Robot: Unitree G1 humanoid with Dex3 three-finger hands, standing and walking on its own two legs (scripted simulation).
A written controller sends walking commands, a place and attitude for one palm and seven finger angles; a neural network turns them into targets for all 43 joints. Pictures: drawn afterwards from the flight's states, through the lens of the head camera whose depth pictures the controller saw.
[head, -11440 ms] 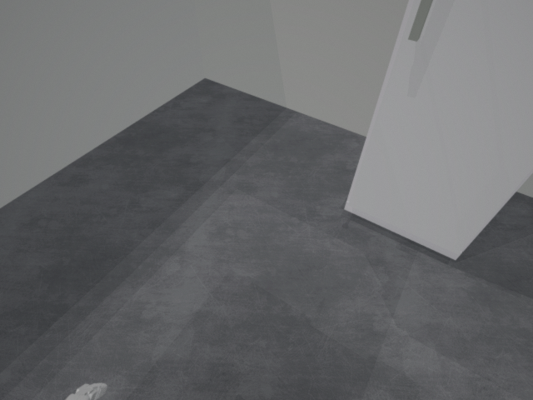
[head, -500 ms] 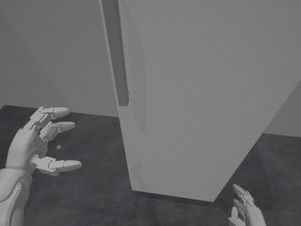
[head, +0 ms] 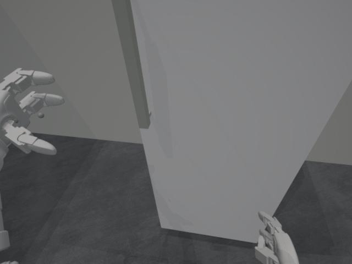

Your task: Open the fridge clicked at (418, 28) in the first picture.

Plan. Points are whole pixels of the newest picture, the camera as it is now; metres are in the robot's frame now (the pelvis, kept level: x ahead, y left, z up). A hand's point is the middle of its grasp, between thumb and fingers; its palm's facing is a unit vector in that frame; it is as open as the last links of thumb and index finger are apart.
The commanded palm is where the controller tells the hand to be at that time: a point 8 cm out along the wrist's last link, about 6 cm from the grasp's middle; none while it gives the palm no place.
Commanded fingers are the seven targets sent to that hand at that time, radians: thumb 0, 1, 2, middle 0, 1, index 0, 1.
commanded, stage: raise the hand to about handle height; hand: left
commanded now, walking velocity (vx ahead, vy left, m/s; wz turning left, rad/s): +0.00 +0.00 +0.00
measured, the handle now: (137, 67) +0.45 +0.15 +0.26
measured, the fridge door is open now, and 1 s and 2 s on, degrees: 0 0 0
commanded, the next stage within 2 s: move the hooked fingers beside the handle in 0.52 s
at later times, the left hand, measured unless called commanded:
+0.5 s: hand (45, 114) +0.28 +0.28 +0.25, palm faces +0.10 -0.99 -0.13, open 14.0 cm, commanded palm +0.24 +0.31 +0.26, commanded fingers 0.00 -0.50 0.30 -0.30 -1.20 -0.30 -1.20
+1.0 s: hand (67, 105) +0.32 +0.26 +0.24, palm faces +0.05 -0.99 -0.10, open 14.0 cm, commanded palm +0.28 +0.30 +0.25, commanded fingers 0.00 -0.50 0.30 -0.30 -1.20 -0.30 -1.20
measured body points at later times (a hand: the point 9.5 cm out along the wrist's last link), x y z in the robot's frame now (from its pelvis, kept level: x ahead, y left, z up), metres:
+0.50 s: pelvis +0.00 +0.00 +0.00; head -0.03 -0.03 +0.45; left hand +0.27 +0.33 +0.26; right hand +0.20 -0.22 -0.07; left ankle -0.04 +0.11 -0.74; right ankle +0.04 -0.12 -0.74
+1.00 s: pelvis +0.01 +0.00 +0.00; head -0.01 -0.02 +0.45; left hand +0.31 +0.31 +0.25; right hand +0.21 -0.21 -0.07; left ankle -0.04 +0.11 -0.74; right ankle +0.04 -0.12 -0.74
